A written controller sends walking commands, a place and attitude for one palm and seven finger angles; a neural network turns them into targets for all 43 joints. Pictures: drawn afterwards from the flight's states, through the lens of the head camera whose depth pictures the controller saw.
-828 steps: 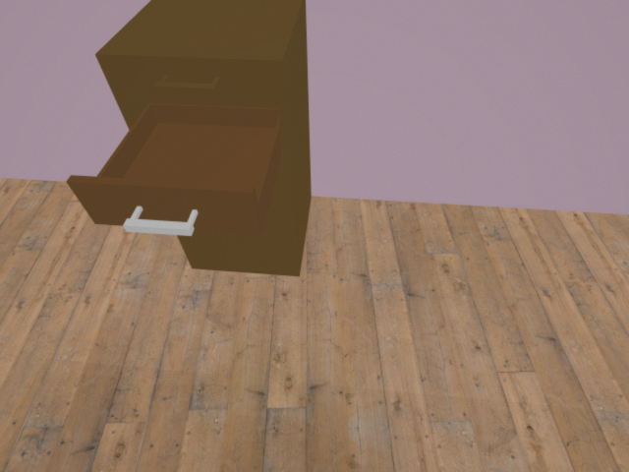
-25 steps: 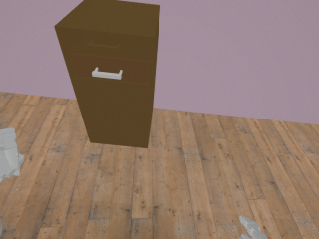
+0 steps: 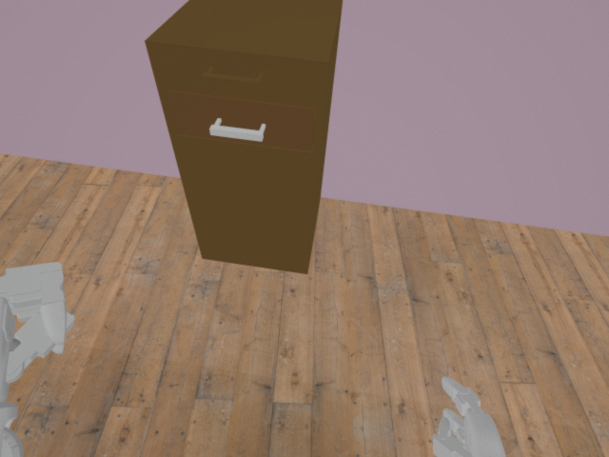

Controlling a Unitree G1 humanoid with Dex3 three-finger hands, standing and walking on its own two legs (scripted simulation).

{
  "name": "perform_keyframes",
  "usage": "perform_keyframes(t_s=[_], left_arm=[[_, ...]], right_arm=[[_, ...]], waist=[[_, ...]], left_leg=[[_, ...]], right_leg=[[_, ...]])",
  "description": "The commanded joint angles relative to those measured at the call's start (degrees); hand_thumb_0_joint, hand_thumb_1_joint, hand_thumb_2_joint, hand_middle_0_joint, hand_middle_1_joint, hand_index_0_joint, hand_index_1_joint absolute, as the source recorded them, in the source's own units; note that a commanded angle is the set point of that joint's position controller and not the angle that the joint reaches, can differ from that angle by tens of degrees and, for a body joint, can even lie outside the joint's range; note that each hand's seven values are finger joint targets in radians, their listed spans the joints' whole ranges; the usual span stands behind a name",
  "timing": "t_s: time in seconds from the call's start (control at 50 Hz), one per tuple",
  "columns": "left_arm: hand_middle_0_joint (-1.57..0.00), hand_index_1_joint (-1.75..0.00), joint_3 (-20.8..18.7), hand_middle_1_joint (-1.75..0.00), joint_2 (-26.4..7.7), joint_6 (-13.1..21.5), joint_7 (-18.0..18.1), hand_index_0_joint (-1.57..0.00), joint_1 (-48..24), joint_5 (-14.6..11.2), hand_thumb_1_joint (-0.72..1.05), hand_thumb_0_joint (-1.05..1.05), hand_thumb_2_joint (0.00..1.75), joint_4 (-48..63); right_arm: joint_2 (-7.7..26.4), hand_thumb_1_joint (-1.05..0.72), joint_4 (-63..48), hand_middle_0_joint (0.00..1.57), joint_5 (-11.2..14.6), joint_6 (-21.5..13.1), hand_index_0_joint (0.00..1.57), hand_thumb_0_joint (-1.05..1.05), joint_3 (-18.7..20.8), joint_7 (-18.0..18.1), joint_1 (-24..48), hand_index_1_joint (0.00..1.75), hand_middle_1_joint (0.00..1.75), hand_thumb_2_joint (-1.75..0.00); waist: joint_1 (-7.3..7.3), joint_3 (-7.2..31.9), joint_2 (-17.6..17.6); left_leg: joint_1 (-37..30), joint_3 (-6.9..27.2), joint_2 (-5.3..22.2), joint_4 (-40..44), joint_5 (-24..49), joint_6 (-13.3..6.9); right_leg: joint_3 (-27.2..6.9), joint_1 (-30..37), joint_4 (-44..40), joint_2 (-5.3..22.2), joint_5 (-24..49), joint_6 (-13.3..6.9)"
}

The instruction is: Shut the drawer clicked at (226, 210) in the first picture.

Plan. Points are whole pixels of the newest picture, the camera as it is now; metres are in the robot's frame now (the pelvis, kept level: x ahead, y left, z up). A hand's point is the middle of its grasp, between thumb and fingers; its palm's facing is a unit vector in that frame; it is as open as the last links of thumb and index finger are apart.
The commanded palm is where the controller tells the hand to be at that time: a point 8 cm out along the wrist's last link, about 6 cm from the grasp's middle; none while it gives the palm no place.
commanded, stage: stop stepping back and stand still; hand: left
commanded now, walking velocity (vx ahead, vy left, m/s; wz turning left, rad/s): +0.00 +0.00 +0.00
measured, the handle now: (238, 128) +0.90 +0.20 -0.09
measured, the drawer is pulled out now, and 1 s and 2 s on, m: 0.00 0.00 0.00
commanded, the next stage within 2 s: let the arm hang, fingers relaxed in 0.06 s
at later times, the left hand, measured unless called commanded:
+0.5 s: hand out of the picture +0.04 +0.21 -0.16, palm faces +0.07 -0.97 -0.22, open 3.3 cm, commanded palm none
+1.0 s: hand out of the picture -0.06 +0.19 -0.16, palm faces +0.04 -0.98 -0.22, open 7.1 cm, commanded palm none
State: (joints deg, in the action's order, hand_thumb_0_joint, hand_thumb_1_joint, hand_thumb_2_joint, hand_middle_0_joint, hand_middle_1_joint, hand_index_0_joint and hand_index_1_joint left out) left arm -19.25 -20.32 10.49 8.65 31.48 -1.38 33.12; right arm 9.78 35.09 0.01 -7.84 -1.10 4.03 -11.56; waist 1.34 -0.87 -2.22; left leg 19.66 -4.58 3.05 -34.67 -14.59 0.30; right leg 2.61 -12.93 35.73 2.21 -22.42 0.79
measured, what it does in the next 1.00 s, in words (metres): stands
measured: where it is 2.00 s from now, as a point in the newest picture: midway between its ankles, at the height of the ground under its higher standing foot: outside the picture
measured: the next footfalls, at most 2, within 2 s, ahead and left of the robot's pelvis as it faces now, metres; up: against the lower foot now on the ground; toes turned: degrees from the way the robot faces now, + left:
none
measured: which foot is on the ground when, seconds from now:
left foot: down 0.00-1.00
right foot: down 0.00-1.00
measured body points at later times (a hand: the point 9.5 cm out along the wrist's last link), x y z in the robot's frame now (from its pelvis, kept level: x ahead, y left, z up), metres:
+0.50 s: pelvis -0.01 +0.01 +0.00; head +0.00 +0.04 +0.45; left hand +0.04 +0.26 -0.15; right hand +0.06 -0.23 -0.13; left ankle +0.04 +0.13 -0.73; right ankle -0.04 -0.12 -0.73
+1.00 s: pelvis -0.03 +0.02 +0.01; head -0.02 +0.00 +0.46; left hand -0.06 +0.24 -0.14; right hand -0.03 -0.20 -0.16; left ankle +0.04 +0.13 -0.73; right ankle -0.04 -0.12 -0.73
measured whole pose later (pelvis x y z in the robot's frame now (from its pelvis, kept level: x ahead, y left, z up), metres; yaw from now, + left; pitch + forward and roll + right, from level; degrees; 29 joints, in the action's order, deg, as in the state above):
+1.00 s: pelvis -0.03 +0.02 +0.01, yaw +1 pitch -2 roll +0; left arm -0.2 -8.7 -0.6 1.6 18.9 0.8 -65.1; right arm 8.2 63.7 -1.3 1.6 1.3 0.9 -16.7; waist 0.7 -1.8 2.0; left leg 16.3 -4.0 1.5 -25.2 -7.2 -1.0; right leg 4.1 -9.5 26.9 3.2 -15.5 1.4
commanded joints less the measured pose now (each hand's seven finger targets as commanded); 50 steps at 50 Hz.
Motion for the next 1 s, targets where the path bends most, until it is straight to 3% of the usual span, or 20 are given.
perform_keyframes(t_s=[0.0,0.04,0.12,0.14,0.16,0.18,0.2,0.22,0.26,0.28,0.3,0.32,0.38,0.4,0.46,0.5,0.52,0.56,0.78,0.98], left_arm=[[-1.4,-1.6,-10.87,-1.6,-11.27,5.62,1.43,-1.4,6.73,-1.05,0.9,0.0,0.9,17.12],[-1.4,-1.6,-11.07,-1.6,-10.53,5.49,1.2,-1.4,9.03,-2.05,0.9,0.0,0.9,12.77],[-1.4,-1.6,-10.2,-1.6,-9.03,4.7,0.73,-1.4,8.84,-2.43,0.9,0.0,0.9,7.32],[-1.4,-1.6,13.83,-1.6,-0.29,-4.74,-7.68,-1.4,-0.53,4.6,0.9,0.0,0.9,-34.73],[-1.36,-1.56,13.48,-1.56,2.1,-8.93,-8.37,-1.36,-1.36,3.5,0.9,0.0,0.9,-36.25],[-1.32,-1.51,13.96,-1.51,3.09,-10.07,-8.58,-1.32,-1.69,3.39,0.9,0.0,0.9,-36.56],[-1.28,-1.47,14.51,-1.47,3.52,-10.32,-8.59,-1.28,-3.43,3.38,0.9,0.0,0.9,-39.41],[-1.24,-1.43,14.55,-1.43,2.89,-10.09,-8.71,-1.24,-6.05,3.55,0.9,0.0,0.9,-42.93],[-1.16,-1.34,14.37,-1.34,0.38,-9.92,-8.74,-1.16,-9.35,3.61,0.9,0.0,0.9,-49.39],[-1.12,-1.3,14.25,-1.3,-0.72,-10.05,-8.56,-1.12,-10.7,3.59,0.9,0.0,0.9,-52.95],[-1.08,-1.25,14.37,-1.25,-0.96,-10.3,-8.25,-1.08,-11.68,3.57,0.9,0.0,0.9,-56.82],[-1.04,-1.21,14.68,-1.21,-1.22,-10.57,-7.9,-1.04,-12.29,3.34,0.9,0.0,0.9,-60.64],[-0.92,-1.08,16.12,-1.08,0.0,-11.07,-7.47,-0.92,-13.82,2.5,0.9,0.0,0.9,-69.77],[-0.88,-1.04,16.42,-1.04,0.54,-11.25,-7.48,-0.88,-13.48,2.36,0.9,0.0,0.9,-72.57],[-0.76,-0.91,16.19,-0.91,1.79,-11.39,-7.35,-0.76,-11.41,2.27,0.9,0.0,0.9,-79.07],[-0.68,-0.82,16.62,-0.82,1.43,-11.26,-7.65,-0.68,-11.41,2.27,0.9,0.0,0.9,-82.6],[-0.64,-0.78,16.63,-0.78,1.18,-11.08,-7.69,-0.64,-11.25,2.4,0.9,0.0,0.9,-83.81],[-0.56,-0.69,17.05,-0.69,1.53,-10.9,-7.78,-0.56,-11.11,2.3,0.9,0.0,0.9,-86.82],[-0.2,-0.3,18.03,-0.3,3.4,-10.48,-7.07,-0.2,-9.04,2.31,0.9,0.0,0.9,-95.56],[-0.2,-0.3,17.85,-0.3,5.87,-10.68,-6.55,-0.2,-8.5,2.27,0.9,0.0,0.9,-97.15]], right_arm=[[7.12,-0.9,-8.66,0.2,1.14,-2.1,0.2,0.0,3.46,-1.21,3.09,0.3,0.3,-0.9],[6.83,-0.9,-8.56,0.2,1.43,-0.78,0.2,0.0,3.56,-1.44,2.56,0.3,0.3,-0.9],[7.0,-0.9,-8.69,0.2,1.44,0.76,0.2,0.0,3.4,-0.62,3.5,0.3,0.3,-0.9],[15.52,-0.9,3.24,0.2,0.17,-1.73,0.2,0.0,5.65,-5.38,5.58,0.3,0.3,-0.9],[12.17,-0.9,3.44,0.2,0.38,1.41,0.2,0.0,5.77,-5.15,1.39,0.3,0.3,-0.9],[11.9,-0.9,2.83,0.2,0.35,2.53,0.2,0.0,5.14,-4.8,1.29,0.3,0.3,-0.9],[11.54,-0.9,3.38,0.2,-0.16,3.34,0.2,0.0,4.51,-4.63,2.38,0.3,0.3,-0.9],[10.69,-0.9,3.24,0.2,-0.57,4.1,0.2,0.0,4.0,-4.6,2.64,0.3,0.3,-0.9],[9.41,-0.9,3.56,0.2,-1.11,5.26,0.2,0.0,3.19,-4.43,1.83,0.3,0.3,-0.9],[9.0,-0.9,4.06,0.2,-1.47,5.81,0.2,0.0,3.24,-4.41,1.55,0.3,0.3,-0.9],[9.45,-0.9,4.83,0.2,-1.88,6.32,0.2,0.0,3.49,-4.25,1.48,0.3,0.3,-0.9],[9.96,-0.9,6.15,0.2,-1.92,6.81,0.2,0.0,3.58,-4.14,1.65,0.3,0.3,-0.9],[9.19,-0.9,10.68,0.2,-1.83,7.59,0.2,0.0,3.02,-4.09,1.23,0.3,0.3,-0.9],[9.15,-0.9,11.89,0.2,-1.76,7.77,0.2,0.0,2.8,-3.99,1.31,0.3,0.3,-0.9],[8.01,-0.9,14.3,0.2,-1.73,8.54,0.2,0.0,3.08,-3.63,0.54,0.3,0.3,-0.9],[8.42,-0.9,15.94,0.2,-1.56,8.79,0.2,0.0,3.3,-3.49,-0.78,0.3,0.3,-0.9],[9.02,-0.9,16.42,0.2,-1.4,8.82,0.2,0.0,3.61,-3.41,-1.57,0.3,0.3,-0.9],[8.95,-0.9,18.25,0.2,-1.28,8.76,0.2,0.0,3.78,-3.26,-3.17,0.3,0.3,-0.9],[6.7,-0.9,25.41,0.2,-0.94,8.68,0.2,0.0,3.85,-2.83,-7.73,0.3,0.3,-0.9],[2.65,-0.9,28.36,0.2,-1.23,9.01,0.2,0.0,3.54,-2.78,-10.08,0.3,0.3,-0.9]], waist=[[-0.79,7.87,4.67],[0.22,8.96,-0.74],[-0.07,8.29,4.79],[1.51,6.8,6.84],[0.81,9.1,4.59],[0.37,7.61,5.17],[-0.83,7.96,1.65],[-1.59,7.34,-5.1],[-1.06,5.59,-15.88],[-0.77,5.08,-17.09],[-0.68,5.85,-16.35],[-1.0,6.04,-13.8],[-0.75,1.79,5.59],[-1.06,0.15,11.05],[-1.56,-1.09,16.94],[-1.58,-0.83,15.1],[-1.56,-0.41,11.19],[-1.19,1.03,8.09],[-0.68,-4.02,0.79],[-0.51,-6.59,1.91]], left_leg=[[-2.4,3.1,2.17,2.82,9.15,-1.65],[-2.34,1.38,0.83,0.04,10.22,-0.6],[-9.41,2.11,2.72,5.4,20.11,-1.69],[-4.98,3.51,3.25,-2.51,31.5,-1.51],[-7.3,3.18,3.7,-1.21,30.97,-1.98],[-6.12,3.81,4.84,0.14,28.69,-2.52],[-2.05,6.33,6.24,1.3,20.93,-3.55],[-0.21,7.2,5.56,1.55,17.78,-3.46],[0.18,5.02,1.6,-1.34,9.59,-2.36],[-0.17,3.8,-0.04,-1.7,9.86,-2.01],[-0.88,3.25,-0.7,-0.93,12.51,-1.94],[-2.2,3.38,-0.49,-0.33,14.64,-1.75],[-5.21,5.95,1.34,5.71,15.5,-2.32],[-3.59,7.3,1.93,8.42,10.95,-2.62],[-1.09,9.04,2.29,13.22,-2.24,-2.55],[-0.59,10.21,2.35,15.7,-8.37,-2.45],[-1.87,10.61,2.78,15.72,-7.86,-2.54],[-4.44,10.27,2.9,16.12,-7.77,-2.5],[-7.56,7.73,2.82,16.76,-3.99,-2.36],[-5.84,6.13,1.78,15.33,-3.79,-1.74]], right_leg=[[-5.24,5.33,-10.05,2.07,19.78,-2.48],[-9.25,6.47,-10.31,5.81,31.04,-4.08],[-3.67,2.69,-8.12,2.35,30.95,-1.02],[0.12,-3.13,2.88,5.95,41.83,-0.4],[-0.79,-3.41,2.3,3.67,32.29,0.07],[0.46,-4.11,1.58,2.81,23.16,0.62],[0.35,-3.1,0.83,2.4,15.89,0.46],[-0.72,-1.47,-1.35,2.61,17.5,0.21],[-3.32,-0.5,-6.77,6.78,25.66,-1.86],[-3.46,0.28,-6.53,8.04,32.36,-2.84],[-2.91,2.54,-5.14,7.66,37.1,-3.05],[-2.51,2.6,-4.7,7.35,35.18,-3.02],[-1.51,-1.29,-7.16,4.43,15.04,-1.68],[-1.39,-1.05,-8.52,3.41,8.36,-1.56],[-0.7,0.79,-11.76,2.48,2.78,-2.25],[-0.65,1.74,-12.79,2.02,2.1,-2.67],[-0.38,1.63,-13.37,1.98,2.68,-2.74],[-0.45,1.05,-14.48,2.4,2.48,-2.82],[-1.01,-3.83,-17.13,3.35,0.96,-2.75],[-1.67,-6.4,-17.49,3.39,-3.01,-2.71]])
